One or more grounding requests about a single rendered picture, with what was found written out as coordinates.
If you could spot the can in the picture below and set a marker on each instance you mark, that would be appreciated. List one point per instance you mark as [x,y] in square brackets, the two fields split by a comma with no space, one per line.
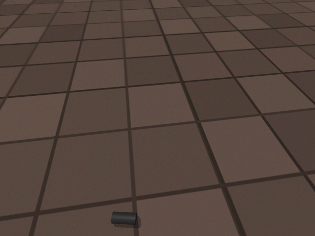
[124,218]

